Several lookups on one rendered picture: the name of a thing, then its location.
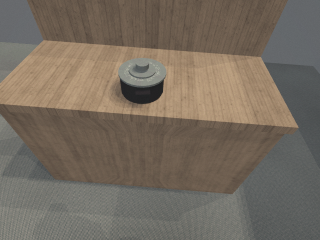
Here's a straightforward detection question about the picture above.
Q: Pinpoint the knob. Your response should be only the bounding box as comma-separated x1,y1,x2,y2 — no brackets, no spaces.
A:
135,59,149,71

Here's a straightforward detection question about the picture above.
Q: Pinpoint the pot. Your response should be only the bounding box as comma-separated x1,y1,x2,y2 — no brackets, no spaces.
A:
120,79,164,104

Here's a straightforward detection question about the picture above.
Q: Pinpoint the lid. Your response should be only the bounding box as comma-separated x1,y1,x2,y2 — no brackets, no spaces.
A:
118,58,167,88

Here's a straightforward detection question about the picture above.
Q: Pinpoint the table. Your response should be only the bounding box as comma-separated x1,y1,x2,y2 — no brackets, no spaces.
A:
0,0,299,194

